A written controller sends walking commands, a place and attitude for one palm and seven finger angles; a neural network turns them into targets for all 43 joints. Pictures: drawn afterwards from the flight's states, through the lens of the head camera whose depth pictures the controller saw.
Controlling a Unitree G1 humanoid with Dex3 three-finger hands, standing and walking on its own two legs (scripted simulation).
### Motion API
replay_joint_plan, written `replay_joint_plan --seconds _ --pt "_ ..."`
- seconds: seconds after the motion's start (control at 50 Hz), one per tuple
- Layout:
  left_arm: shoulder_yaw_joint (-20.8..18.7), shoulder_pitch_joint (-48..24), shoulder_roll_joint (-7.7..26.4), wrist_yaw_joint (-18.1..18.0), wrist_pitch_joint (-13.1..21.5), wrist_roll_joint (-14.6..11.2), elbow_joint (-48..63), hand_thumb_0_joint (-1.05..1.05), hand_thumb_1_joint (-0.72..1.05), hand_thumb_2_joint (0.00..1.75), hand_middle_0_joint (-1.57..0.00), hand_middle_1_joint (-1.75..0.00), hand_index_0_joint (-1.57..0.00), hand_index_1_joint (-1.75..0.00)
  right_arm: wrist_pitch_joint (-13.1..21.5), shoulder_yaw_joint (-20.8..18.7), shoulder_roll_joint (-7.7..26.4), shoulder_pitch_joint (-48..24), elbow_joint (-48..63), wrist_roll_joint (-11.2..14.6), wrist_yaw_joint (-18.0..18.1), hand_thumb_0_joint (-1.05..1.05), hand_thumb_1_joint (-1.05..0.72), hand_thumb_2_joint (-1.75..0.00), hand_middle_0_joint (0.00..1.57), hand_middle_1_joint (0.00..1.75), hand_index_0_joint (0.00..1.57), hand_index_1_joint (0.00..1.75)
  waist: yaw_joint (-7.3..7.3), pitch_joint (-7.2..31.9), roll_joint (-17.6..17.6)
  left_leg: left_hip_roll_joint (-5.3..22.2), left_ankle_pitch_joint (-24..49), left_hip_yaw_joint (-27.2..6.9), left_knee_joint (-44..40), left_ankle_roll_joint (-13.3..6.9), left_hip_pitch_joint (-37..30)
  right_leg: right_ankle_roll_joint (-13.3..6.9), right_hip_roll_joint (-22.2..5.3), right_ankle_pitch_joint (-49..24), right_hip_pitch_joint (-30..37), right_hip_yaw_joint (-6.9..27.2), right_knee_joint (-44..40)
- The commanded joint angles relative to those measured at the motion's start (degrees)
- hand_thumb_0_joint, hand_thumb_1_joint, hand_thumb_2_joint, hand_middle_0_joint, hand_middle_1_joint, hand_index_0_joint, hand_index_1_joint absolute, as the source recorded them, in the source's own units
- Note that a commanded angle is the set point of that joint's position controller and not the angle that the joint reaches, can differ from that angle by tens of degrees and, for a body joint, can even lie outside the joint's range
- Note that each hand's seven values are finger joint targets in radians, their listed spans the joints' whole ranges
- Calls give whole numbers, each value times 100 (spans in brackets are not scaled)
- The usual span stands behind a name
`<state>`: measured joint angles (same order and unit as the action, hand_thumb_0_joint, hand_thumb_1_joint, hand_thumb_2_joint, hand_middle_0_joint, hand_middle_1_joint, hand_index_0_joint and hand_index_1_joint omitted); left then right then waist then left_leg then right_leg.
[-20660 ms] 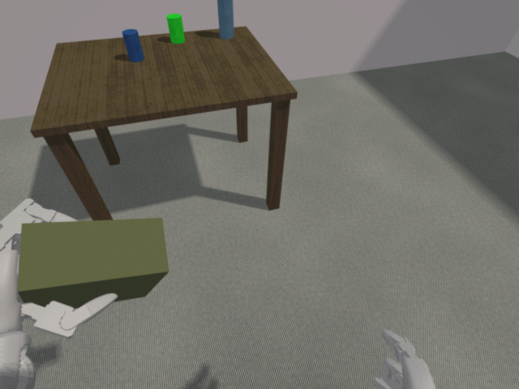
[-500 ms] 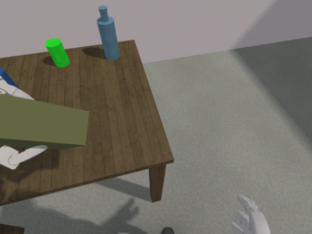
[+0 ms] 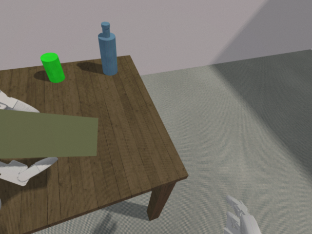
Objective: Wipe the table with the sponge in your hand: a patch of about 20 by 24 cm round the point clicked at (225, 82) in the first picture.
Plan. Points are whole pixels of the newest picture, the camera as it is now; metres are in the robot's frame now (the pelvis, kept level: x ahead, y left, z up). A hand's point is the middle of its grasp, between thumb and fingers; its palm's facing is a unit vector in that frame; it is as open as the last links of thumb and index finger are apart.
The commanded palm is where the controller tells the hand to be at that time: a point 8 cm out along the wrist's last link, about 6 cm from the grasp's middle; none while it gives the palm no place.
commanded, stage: come to a stop and stand still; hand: left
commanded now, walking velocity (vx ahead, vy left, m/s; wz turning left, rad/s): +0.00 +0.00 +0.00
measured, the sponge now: (61, 138) +0.25 +0.21 +0.16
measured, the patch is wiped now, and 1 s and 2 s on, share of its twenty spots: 0.00 0.00 0.00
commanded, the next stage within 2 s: look again from close up in 0.82 s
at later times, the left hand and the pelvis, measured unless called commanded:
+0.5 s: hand (21, 130) +0.24 +0.27 +0.18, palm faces +0.35 -0.84 -0.42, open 10.6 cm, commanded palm +0.18 +0.31 +0.18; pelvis +0.02 +0.03 +0.00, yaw +0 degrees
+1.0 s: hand (25, 129) +0.26 +0.28 +0.16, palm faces +0.28 -0.86 -0.43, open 10.6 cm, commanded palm +0.20 +0.32 +0.18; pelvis +0.02 +0.05 +0.00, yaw -5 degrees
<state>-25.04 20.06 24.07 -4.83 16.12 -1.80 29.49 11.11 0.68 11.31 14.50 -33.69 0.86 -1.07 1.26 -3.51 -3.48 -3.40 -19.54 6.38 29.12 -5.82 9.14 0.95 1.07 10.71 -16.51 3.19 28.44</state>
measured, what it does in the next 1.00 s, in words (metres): steps on the spot: left foot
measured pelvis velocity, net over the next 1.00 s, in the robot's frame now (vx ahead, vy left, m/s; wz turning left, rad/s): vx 0.02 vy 0.05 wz -0.09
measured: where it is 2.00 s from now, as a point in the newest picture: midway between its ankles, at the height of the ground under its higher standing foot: outside the picture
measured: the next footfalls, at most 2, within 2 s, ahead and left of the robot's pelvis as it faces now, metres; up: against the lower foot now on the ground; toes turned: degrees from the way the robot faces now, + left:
left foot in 0.62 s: +0.10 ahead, +0.15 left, +0.00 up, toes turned -2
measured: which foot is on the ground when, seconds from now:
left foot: down 0.00-0.50, up 0.52-0.60, down 0.62-1.00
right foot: down 0.00-1.00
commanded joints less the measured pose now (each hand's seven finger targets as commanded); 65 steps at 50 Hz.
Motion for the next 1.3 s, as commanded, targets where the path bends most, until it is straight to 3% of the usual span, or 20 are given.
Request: replay_joint_plan --seconds 0.0,0.12,0.22,0.26,0.32,0.36,0.42,0.44,0.46,0.48,0.5,0.52,0.56,0.6,0.64,0.68,0.8,0.94,1.08,1.28 --pt "17 91 428 68 109 -9 477 0 10 130 -120 -160 -120 -160 129 -386 790 -285 852 -7 11 0 -90 -90 20 30 20 30 -47 745 730 1580 4617 -899 -709 878 -806 -170 -159 -144 -316 -295 748" --pt "-47 -906 738 29 -36 50 1202 0 10 130 -120 -160 -120 -160 -123 -301 727 -659 1082 -67 33 0 -90 -90 20 30 20 30 11 738 998 1518 5253 -695 -493 1046 -853 -309 -168 -99 -88 -676 408" --pt "-340 -699 1020 -139 9 -53 2155 0 10 130 -120 -160 -120 -160 -42 -310 773 -694 1187 13 28 0 -90 -90 20 30 20 30 1 1405 1100 904 4658 -729 518 1328 153 -931 -442 -2707 1603 0 215" --pt "-364 -277 903 -199 27 -105 2277 0 10 130 -120 -160 -120 -160 -17 -342 723 -597 1180 4 30 0 -90 -90 20 30 20 30 -15 1532 1224 897 4654 -794 298 1386 -187 -970 -496 -2277 1267 23 439" --pt "-550 417 862 -196 18 -96 1829 0 10 130 -120 -160 -120 -160 -106 -329 634 -617 1118 -25 42 0 -90 -90 20 30 20 30 -6 1294 1507 1226 4227 -855 -548 1155 -483 -528 -246 -743 620 -225 561" --pt "-513 512 755 -154 -11 -99 1458 0 10 130 -120 -160 -120 -160 -194 -361 661 -544 1116 -56 68 0 -90 -90 20 30 20 30 1 1041 1111 1406 5184 -894 -571 1193 -513 -432 -125 -304 471 -545 543" --pt "-470 389 609 -61 -150 -214 911 0 10 130 -120 -160 -120 -160 -235 -446 784 -672 1176 -79 60 0 -90 -90 20 30 20 30 124 1105 940 1051 6875 -529 489 2070 -314 -693 30 -646 1096 -1110 -400" --pt "-329 265 545 -50 -153 -213 886 0 10 130 -120 -160 -120 -160 -283 -486 821 -541 1127 -11 49 0 -90 -90 20 30 20 30 182 1203 372 773 6296 -406 1785 2183 312 -1076 -365 -1377 1640 -757 -648" --pt "-312 210 627 -91 -184 -231 991 0 10 130 -120 -160 -120 -160 -311 -477 872 -420 1026 148 56 0 -90 -90 20 30 20 30 162 1504 -801 487 4016 -583 3556 1717 786 -1662 -1193 -2769 1597 515 -386" --pt "-225 48 542 -128 -194 -298 1092 0 10 130 -120 -160 -120 -160 -294 -469 859 -530 1048 166 61 0 -90 -90 20 30 20 30 87 1271 -1603 263 -45 -1342 4199 1149 1225 -1998 -2086 -3445 971 1588 -473" --pt "-143 15 455 -149 -269 -313 1050 0 10 130 -120 -160 -120 -160 -339 -415 689 -517 1066 120 108 0 -90 -90 20 30 20 30 -68 856 -1301 753 -1397 -2034 3113 631 1188 -1614 -2313 -2746 186 1525 -615" --pt "-277 -61 559 -179 -321 -279 1174 0 10 130 -120 -160 -120 -160 -404 -351 598 -500 1032 130 102 0 -90 -90 20 30 20 30 -137 775 -630 949 -1473 -2116 1578 488 594 -1085 -2022 -1004 -481 1321 -698" --pt "82 -607 482 -231 -190 -93 1721 0 10 130 -120 -160 -120 -160 -362 -143 514 -793 846 9 238 0 -90 -90 20 30 20 30 -303 526 1080 424 -11 -846 -359 643 21 -476 -854 867 -798 127 -161" --pt "354 -1092 387 -299 -46 54 1955 0 10 130 -120 -160 -120 -160 -63 -253 698 -934 945 -36 286 0 -90 -90 20 30 20 30 -75 706 2403 1191 139 -1751 -1144 190 818 -204 -186 798 269 -372 1063" --pt "29 -875 648 -320 -67 114 1618 0 10 130 -120 -160 -120 -160 -11 -400 730 -886 979 85 302 0 -90 -90 20 30 20 30 51 766 1434 1348 -1278 -1565 -1178 47 1824 -86 27 1240 1034 -422 1107" --pt "-269 -755 891 -247 -30 155 1696 0 10 130 -120 -160 -120 -160 22 -305 635 -877 1070 83 246 0 -90 -90 20 30 20 30 -19 248 1305 1255 -2263 -1796 -1430 56 2672 -109 -156 938 1471 -240 636" --pt "-439 -18 845 -81 187 44 1222 0 10 130 -120 -160 -120 -160 164 -295 602 -607 943 -21 194 0 -90 -90 20 30 20 30 -114 455 401 547 -842 -1099 -253 392 1093 -391 -533 1279 242 628 -997" --pt "-115 8 510 18 73 44 586 0 10 130 -120 -160 -120 -160 190 -260 674 -553 806 7 246 0 -90 -90 20 30 20 30 -112 745 692 888 -3 -1198 -929 359 727 -178 -294 157 589 134 -597" --pt "-188 -264 789 -110 123 119 1467 0 10 130 -120 -160 -120 -160 253 -337 694 -701 870 4 292 0 -90 -90 20 30 20 30 -46 1059 775 907 1110 -1088 -750 331 461 -190 -427 -942 1078 92 -453" --pt "-344 386 682 -122 37 41 934 0 10 130 -120 -160 -120 -160 -9 -400 692 -552 866 46 289 0 -90 -90 20 30 20 30 -88 912 877 949 1263 -1004 -700 439 512 -218 -421 -1002 991 26 -554"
